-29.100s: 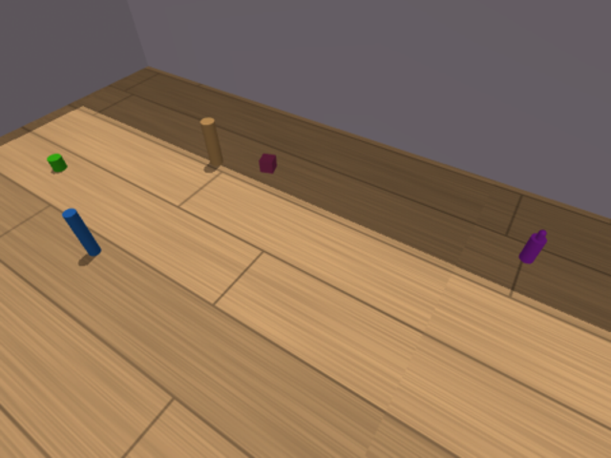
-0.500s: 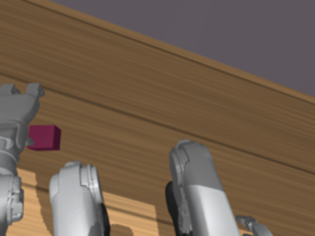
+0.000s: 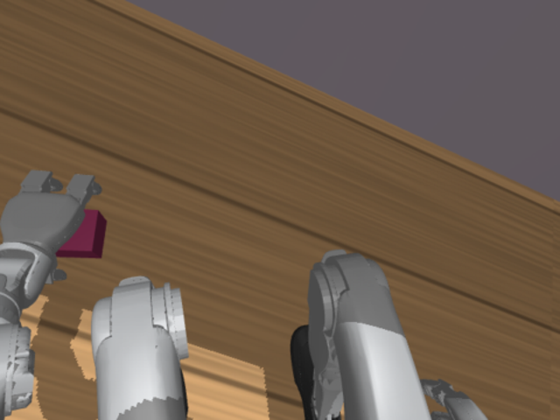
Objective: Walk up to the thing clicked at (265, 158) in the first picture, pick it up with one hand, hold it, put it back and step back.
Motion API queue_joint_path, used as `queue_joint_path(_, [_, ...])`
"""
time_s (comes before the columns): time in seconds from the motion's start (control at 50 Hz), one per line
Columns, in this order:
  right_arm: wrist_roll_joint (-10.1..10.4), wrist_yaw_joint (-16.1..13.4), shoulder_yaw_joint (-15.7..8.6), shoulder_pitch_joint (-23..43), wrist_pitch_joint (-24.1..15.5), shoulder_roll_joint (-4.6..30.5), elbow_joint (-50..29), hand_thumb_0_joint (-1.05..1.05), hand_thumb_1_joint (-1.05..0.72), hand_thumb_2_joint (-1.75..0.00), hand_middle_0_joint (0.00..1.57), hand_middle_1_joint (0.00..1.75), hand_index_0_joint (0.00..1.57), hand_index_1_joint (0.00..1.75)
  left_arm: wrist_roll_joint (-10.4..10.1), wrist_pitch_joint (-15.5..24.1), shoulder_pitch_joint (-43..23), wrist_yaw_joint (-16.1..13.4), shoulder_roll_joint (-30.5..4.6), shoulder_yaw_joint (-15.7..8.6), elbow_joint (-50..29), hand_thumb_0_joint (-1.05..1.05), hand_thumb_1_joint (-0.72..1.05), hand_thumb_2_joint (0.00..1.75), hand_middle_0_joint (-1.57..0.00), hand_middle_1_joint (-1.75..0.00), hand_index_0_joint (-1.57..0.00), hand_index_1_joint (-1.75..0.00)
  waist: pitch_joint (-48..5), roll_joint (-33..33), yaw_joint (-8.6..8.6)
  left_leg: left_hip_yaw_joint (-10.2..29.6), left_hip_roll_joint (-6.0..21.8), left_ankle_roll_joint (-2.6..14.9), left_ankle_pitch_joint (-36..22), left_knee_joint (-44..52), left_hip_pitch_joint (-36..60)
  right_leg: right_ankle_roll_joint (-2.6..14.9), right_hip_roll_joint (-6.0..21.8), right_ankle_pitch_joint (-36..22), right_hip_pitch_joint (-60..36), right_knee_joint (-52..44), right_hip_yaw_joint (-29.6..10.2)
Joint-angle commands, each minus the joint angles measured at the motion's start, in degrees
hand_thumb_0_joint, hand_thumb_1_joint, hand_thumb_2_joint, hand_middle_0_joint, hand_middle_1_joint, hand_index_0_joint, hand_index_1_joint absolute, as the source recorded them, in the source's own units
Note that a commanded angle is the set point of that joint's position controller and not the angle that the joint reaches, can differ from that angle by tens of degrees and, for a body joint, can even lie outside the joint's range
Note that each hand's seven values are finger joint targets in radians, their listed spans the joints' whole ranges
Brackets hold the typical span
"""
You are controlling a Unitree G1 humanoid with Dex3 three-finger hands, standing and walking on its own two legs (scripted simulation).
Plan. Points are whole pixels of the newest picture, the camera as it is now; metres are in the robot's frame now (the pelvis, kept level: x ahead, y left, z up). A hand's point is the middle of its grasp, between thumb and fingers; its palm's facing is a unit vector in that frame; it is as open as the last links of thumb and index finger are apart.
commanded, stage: rest palm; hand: left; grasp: from above
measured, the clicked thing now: (77, 234) +0.43 +0.28 -0.27
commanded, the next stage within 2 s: close in 1.86 s
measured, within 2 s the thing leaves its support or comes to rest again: neither
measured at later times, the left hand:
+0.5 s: hand (65, 241) +0.40 +0.28 -0.22, palm faces -0.55 -0.09 -0.83, open 14.1 cm
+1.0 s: hand (66, 229) +0.43 +0.28 -0.23, palm faces -0.44 -0.08 -0.89, open 14.3 cm
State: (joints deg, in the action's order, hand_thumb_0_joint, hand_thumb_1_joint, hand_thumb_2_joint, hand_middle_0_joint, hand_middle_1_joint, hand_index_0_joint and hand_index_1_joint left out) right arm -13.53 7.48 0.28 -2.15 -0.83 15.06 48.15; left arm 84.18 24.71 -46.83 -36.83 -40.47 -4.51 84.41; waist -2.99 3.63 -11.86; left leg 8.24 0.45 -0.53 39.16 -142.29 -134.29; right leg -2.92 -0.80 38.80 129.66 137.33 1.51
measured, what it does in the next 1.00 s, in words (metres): stands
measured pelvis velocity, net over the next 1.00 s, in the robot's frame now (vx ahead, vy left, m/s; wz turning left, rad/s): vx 0.01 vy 0.00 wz -0.04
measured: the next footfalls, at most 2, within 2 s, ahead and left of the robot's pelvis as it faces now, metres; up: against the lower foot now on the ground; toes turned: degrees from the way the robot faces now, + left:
none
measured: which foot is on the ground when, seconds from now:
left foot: down 0.00-1.00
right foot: down 0.00-1.00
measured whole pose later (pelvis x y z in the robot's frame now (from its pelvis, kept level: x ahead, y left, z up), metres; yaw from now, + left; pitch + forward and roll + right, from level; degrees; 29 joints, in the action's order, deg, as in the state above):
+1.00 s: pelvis +0.01 +0.00 -0.02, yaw -2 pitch +29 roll -10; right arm -17.6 13.0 5.3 1.5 -8.6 15.9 46.4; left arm 78.4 14.6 -50.6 -37.1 -43.8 -8.3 94.2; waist 0.5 3.6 -16.2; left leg 11.1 0.0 -1.1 41.8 -147.5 -135.8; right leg -4.5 -1.6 40.4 130.5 140.8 3.3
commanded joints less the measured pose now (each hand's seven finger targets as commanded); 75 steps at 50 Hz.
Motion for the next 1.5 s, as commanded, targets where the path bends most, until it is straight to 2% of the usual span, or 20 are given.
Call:
queue_joint_path(0.0, [-1.02, 0.42, -3.19, -8.06, -2.61, 15.2, 0.49, 0.0, -0.9, -0.9, 0.2, 0.3, 0.2, 0.3, -1.25, -6.21, -21.97, -4.75, -10.19, 0.65, -0.85, 0.0, -0.48, 0.96, -0.07, -0.97, -0.08, -0.95, -34.55, -21.01, -3.13, -5.0, -1.41, 1.5, -6.47, 16.18, 33.03, 3.94, -1.58, -7.2, -7.53, -11.62, 8.84])
queue_joint_path(0.12, [-1.22, 1.82, -1.33, -8.99, -5.13, 15.21, -0.71, 0.0, -0.91, -0.9, 0.2, 0.3, 0.2, 0.3, -4.49, -9.42, -22.97, -1.16, -16.15, -3.06, 0.04, 0.0, -0.53, 1.0, -0.07, -0.96, -0.06, -0.96, -34.77, -19.8, -3.2, -6.01, -1.8, 2.21, -6.61, 13.69, 28.81, 3.82, -1.24, -9.33, -12.42, -10.99, 8.01])
queue_joint_path(0.18, [-0.93, 2.12, -1.62, -10.29, -5.32, 15.98, -1.92, 0.0, -0.91, -0.9, 0.2, 0.3, 0.2, 0.3, -5.78, -9.23, -16.66, 2.26, -18.53, -5.95, 2.94, 0.0, -0.53, 1.0, -0.06, -0.95, -0.06, -0.95, -34.22, -16.75, -2.2, -6.08, -2.01, 2.62, -7.29, 12.61, 25.97, 3.78, -1.24, -10.46, -15.52, -11.43, 7.74])
queue_joint_path(0.3, [-1.45, 2.51, -1.38, -12.36, -3.41, 15.51, -3.35, 0.0, -0.91, -0.9, 0.2, 0.3, 0.2, 0.3, -8.08, -4.65, -13.01, 9.34, -15.92, -4.18, -0.64, 0.0, -0.53, 1.0, -0.08, -0.93, -0.07, -0.93, -34.57, -15.52, -2.87, -5.47, -2.14, 2.53, -10.8, 11.2, 25.09, 3.7, -1.72, -14.24, -20.04, -11.24, 7.91])
queue_joint_path(0.32, [-1.06, 2.4, -1.1, -12.69, -2.88, 14.75, -2.73, 0.0, -0.91, -0.9, 0.2, 0.3, 0.2, 0.3, -7.91, -3.26, -11.65, 10.11, -17.35, -4.66, -1.66, 0.0, -0.52, 1.0, -0.08, -0.92, -0.07, -0.93, -35.68, -15.79, -1.95, -5.2, -1.91, 2.36, -11.55, 11.33, 25.91, 3.7, -1.96, -14.93, -21.26, -11.28, 7.78])
queue_joint_path(0.36, [-1.5, 2.51, 0.11, -12.93, -2.34, 14.27, -3.1, 0.0, -0.91, -0.9, 0.2, 0.3, 0.2, 0.3, -8.35, -0.09, -14.06, 10.59, -17.49, -4.08, -4.57, 0.0, -0.5, 0.98, -0.1, -0.92, -0.09, -0.92, -35.14, -14.76, -3.04, -4.94, -1.64, 2.46, -11.65, 9.38, 25.08, 3.79, -1.99, -15.2, -21.92, -11.76, 7.24])
queue_joint_path(0.4, [-1.36, 1.99, -0.69, -12.56, -1.69, 15.57, -3.59, 0.0, -0.91, -0.9, 0.2, 0.3, 0.2, 0.3, -8.83, 3.04, -13.17, 9.6, -18.87, -5.34, -8.02, 0.0, -0.48, 0.97, -0.1, -0.91, -0.1, -0.91, -35.7, -16.25, -2.23, -4.44, -1.24, 2.1, -12.0, 9.32, 26.39, 4.27, -2.11, -14.55, -22.42, -12.05, 6.97])
queue_joint_path(0.5, [-2.86, 1.36, -0.34, -10.29, -1.04, 15.64, -2.66, 0.0, -0.9, -0.9, 0.2, 0.3, 0.2, 0.3, -4.81, 7.03, -11.9, 2.71, -19.32, -5.17, -8.0, 0.0, -0.44, 0.95, -0.12, -0.88, -0.12, -0.88, -33.98, -18.6, -1.2, -4.02, -0.38, 1.86, -8.65, 9.9, 28.21, 4.95, -3.19, -9.55, -18.68, -11.62, 6.3])
queue_joint_path(0.62, [-4.99, 1.43, -0.41, -7.09, -2.4, 16.49, -0.21, 0.0, -0.89, -0.9, 0.2, 0.3, 0.2, 0.3, -0.71, 1.0, -12.69, -8.4, -14.69, -1.53, -4.07, 0.0, -0.45, 0.96, -0.12, -0.87, -0.11, -0.88, -32.74, -19.43, -2.05, -4.33, -0.47, 1.6, -8.67, 11.75, 29.69, 4.67, -3.79, -8.95, -13.53, -10.46, 7.96])
queue_joint_path(0.7, [-4.87, 2.76, 0.23, -5.7, -4.34, 16.77, 0.87, 0.0, -0.9, -0.9, 0.2, 0.3, 0.2, 0.3, -1.89, -5.38, -15.5, -11.5, -12.1, 0.88, -0.53, 0.0, -0.5, 0.99, -0.1, -0.87, -0.08, -0.89, -32.42, -20.36, -3.34, -4.25, -0.63, 1.39, -8.7, 12.25, 28.87, 4.31, -3.47, -9.84, -12.18, -9.67, 8.98])
queue_joint_path(0.8, [-4.21, 4.41, 0.55, -5.18, -7.22, 17.76, 0.69, 0.0, -0.91, -0.9, 0.2, 0.3, 0.2, 0.3, -4.16, -11.12, -17.4, -8.68, -12.22, 1.26, 4.14, 0.0, -0.53, 1.0, -0.08, -0.9, -0.07, -0.92, -30.17, -21.22, -4.28, -4.71, -0.95, 1.62, -6.48, 11.65, 28.14, 3.82, -2.45, -9.21, -11.94, -9.27, 9.3])
queue_joint_path(0.88, [-3.7, 5.09, 0.15, -7.17, -8.06, 18.47, -0.77, 0.0, -0.91, -0.9, 0.2, 0.3, 0.2, 0.3, -5.83, -11.27, -16.69, -4.3, -18.6, -4.86, 4.85, 0.0, -0.57, 1.04, -0.07, -0.91, -0.04, -0.93, -31.26, -20.22, -4.15, -4.44, -1.05, 2.01, -7.56, 10.77, 26.66, 3.54, -2.17, -11.22, -14.89, -8.72, 9.74])
queue_joint_path(0.94, [-3.68, 5.4, 0.6, -8.45, -7.48, 16.65, -1.25, 0.0, -0.91, -0.9, 0.2, 0.3, 0.2, 0.3, -7.09, -9.91, -13.45, -0.28, -16.97, -5.83, 6.76, 0.0, -0.56, 1.03, -0.07, -0.91, -0.05, -0.93, -30.78, -17.99, -4.33, -4.36, -1.43, 2.31, -8.23, 10.23, 24.67, 3.31, -2.28, -12.22, -16.9, -8.79, 9.69])
queue_joint_path(0.98, [-3.96, 5.89, 1.04, -8.54, -7.45, 15.55, -2.15, 0.0, -0.91, -0.9, 0.2, 0.3, 0.2, 0.3, -8.14, -8.31, -13.66, 2.8, -14.67, -4.1, 6.17, 0.0, -0.56, 1.02, -0.07, -0.93, -0.05, -0.94, -29.98, -17.89, -4.9, -4.27, -1.47, 2.3, -8.19, 9.53, 24.69, 3.26, -2.39, -12.52, -17.33, -8.79, 9.62])
queue_joint_path(1.08, [-3.48, 6.15, 2.0, -9.68, -6.28, 15.94, -2.8, 0.0, -0.91, -0.9, 0.2, 0.3, 0.2, 0.3, -8.48, -1.52, -13.43, 6.31, -14.86, -1.62, -0.86, 0.0, -0.53, 1.01, -0.08, -0.91, -0.07, -0.93, -32.68, -19.96, -4.74, -3.4, -0.99, 1.61, -12.13, 9.03, 29.34, 3.46, -2.95, -15.39, -19.77, -8.99, 10.44])
queue_joint_path(1.18, [-3.61, 5.78, 1.35, -8.95, -5.12, 17.64, -3.38, 0.0, -0.9, -0.9, 0.2, 0.3, 0.2, 0.3, -6.1, 3.75, -9.2, 2.05, -17.58, -3.79, -4.93, 0.0, -0.48, 0.97, -0.09, -0.91, -0.08, -0.91, -33.57, -21.24, -3.06, -2.94, -0.03, 1.47, -14.46, 8.43, 31.67, 4.17, -3.64, -16.5, -20.61, -8.67, 9.62])
queue_joint_path(1.24, [-4.35, 5.49, 1.61, -7.16, -4.84, 17.28, -2.33, 0.0, -0.89, -0.9, 0.2, 0.3, 0.2, 0.3, -4.49, 3.84, -8.95, -3.26, -17.06, -3.5, -4.53, 0.0, -0.45, 0.95, -0.1, -0.88, -0.09, -0.89, -31.26, -20.52, -2.48, -2.44, 0.16, 1.76, -9.7, 9.84, 29.31, 4.53, -4.01, -11.19, -17.25, -9.36, 9.3])
queue_joint_path(1.3, [-5.09, 5.18, 1.71, -6.77, -5.1, 17.69, -0.2, 0.0, -0.89, -0.9, 0.2, 0.3, 0.2, 0.3, -1.82, 1.29, -10.16, -8.72, -15.44, -1.15, -2.85, 0.0, -0.48, 0.98, -0.09, -0.88, -0.08, -0.89, -30.14, -19.4, -3.33, -2.46, 0.16, 1.43, -7.18, 10.83, 28.28, 4.41, -4.66, -8.46, -14.94, -10.02, 9.98])
queue_joint_path(1.38, [-5.31, 6.25, 1.36, -5.03, -6.78, 17.79, -0.42, 0.0, -0.89, -0.9, 0.2, 0.3, 0.2, 0.3, -1.51, -4.8, -11.81, -13.86, -12.56, 0.95, -1.05, 0.0, -0.52, 1.01, -0.07, -0.9, -0.05, -0.91, -31.11, -19.94, -3.79, -2.88, -0.04, 1.22, -8.35, 10.89, 28.39, 4.26, -4.68, -10.06, -14.04, -8.88, 10.47])
queue_joint_path(1.48, [-4.35, 7.6, 1.31, -5.01, -9.38, 18.98, 0.09, 0.0, -0.9, -0.9, 0.2, 0.3, 0.2, 0.3, -4.3, -11.91, -16.28, -12.33, -12.38, 1.85, 3.09, 0.0, -0.57, 1.04, -0.06, -0.9, -0.03, -0.93, -27.83, -20.83, -5.52, -3.37, -0.29, 1.45, -4.89, 10.64, 25.87, 4.0, -3.45, -8.09, -12.15, -9.58, 10.33])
